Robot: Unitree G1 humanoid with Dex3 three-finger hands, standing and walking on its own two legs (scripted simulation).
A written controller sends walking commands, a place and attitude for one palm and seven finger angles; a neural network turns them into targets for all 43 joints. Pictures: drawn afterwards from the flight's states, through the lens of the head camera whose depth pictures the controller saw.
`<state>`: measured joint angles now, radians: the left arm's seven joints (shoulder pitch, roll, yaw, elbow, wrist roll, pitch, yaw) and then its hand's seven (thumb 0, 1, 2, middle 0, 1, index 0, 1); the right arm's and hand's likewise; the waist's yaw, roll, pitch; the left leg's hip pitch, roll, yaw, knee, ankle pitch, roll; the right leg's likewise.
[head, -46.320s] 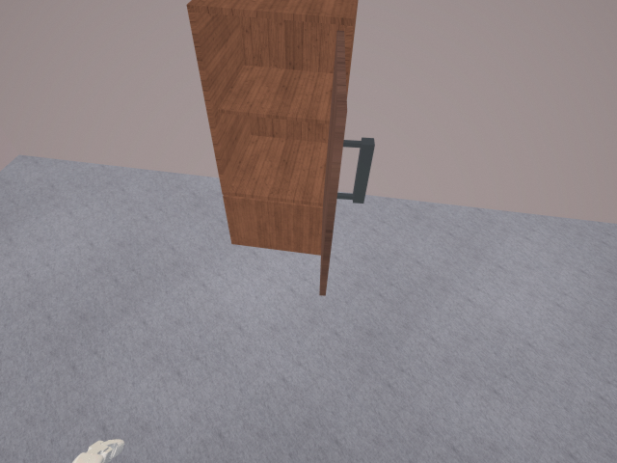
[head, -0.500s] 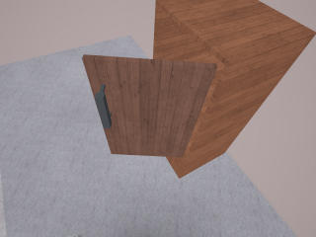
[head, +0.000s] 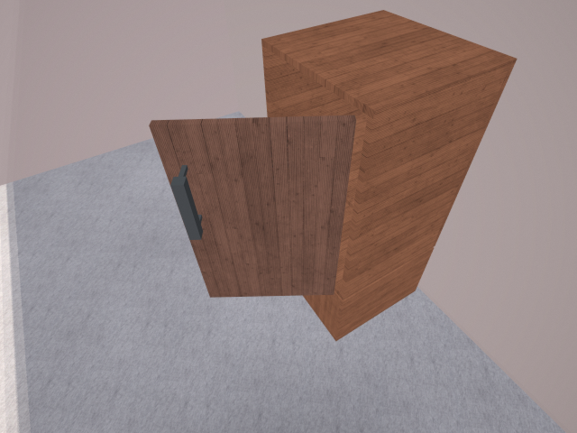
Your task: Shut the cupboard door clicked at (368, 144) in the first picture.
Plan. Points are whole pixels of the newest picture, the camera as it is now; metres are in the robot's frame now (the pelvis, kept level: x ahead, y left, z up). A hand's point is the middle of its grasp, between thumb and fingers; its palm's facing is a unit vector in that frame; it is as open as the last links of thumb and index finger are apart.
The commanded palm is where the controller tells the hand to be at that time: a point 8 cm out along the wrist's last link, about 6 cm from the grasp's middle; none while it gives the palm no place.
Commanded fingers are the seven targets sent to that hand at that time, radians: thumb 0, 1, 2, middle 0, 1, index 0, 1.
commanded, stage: come to a stop and stand still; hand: left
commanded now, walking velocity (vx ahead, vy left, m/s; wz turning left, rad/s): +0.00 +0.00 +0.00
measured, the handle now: (190, 203) +0.56 +0.24 -0.03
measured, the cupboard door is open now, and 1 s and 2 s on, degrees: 59 59 59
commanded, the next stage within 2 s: look again from close up in 0.12 s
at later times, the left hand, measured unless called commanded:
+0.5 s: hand out of the picture +0.03 +0.18 -0.17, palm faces +0.01 -0.98 -0.20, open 7.4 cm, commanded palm none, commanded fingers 0.00 0.90 0.90 -0.20 -0.30 -0.20 -0.30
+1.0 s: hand out of the picture +0.07 +0.19 -0.17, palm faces +0.02 -0.98 -0.22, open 7.4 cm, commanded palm none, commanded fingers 0.00 0.90 0.90 -0.20 -0.30 -0.20 -0.30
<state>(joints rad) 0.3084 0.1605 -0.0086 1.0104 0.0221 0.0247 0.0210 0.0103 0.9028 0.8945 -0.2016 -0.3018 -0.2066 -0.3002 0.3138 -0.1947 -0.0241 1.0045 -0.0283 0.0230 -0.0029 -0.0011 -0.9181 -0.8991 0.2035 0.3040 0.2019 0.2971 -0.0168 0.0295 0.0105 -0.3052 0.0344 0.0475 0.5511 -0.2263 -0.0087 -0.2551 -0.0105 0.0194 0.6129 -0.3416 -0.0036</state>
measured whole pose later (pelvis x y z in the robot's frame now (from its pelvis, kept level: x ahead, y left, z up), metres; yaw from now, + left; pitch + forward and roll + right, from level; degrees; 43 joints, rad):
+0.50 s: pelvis +0.02 +0.00 +0.01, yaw +0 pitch -1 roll +1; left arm 0.28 0.16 -0.01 1.09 0.02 -0.01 0.02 0.01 0.91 0.89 -0.20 -0.30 -0.20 -0.30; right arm 0.29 -0.15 0.00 1.09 -0.02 -0.02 -0.02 0.00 -0.91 -0.90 0.20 0.30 0.20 0.30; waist 0.00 0.00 0.03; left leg -0.27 0.03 0.04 0.48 -0.20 -0.01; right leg -0.21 -0.01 0.02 0.52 -0.30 0.01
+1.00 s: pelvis +0.07 +0.00 +0.00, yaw +0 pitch +0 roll +1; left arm 0.27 0.19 0.01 1.10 0.03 -0.01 0.01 0.01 0.91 0.89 -0.20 -0.30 -0.20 -0.30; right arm 0.24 -0.19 -0.01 1.11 -0.02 -0.01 -0.01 0.00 -0.91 -0.90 0.20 0.30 0.20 0.30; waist 0.01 0.00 0.02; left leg -0.22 0.03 0.04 0.53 -0.29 -0.02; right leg -0.15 -0.01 0.02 0.53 -0.38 0.00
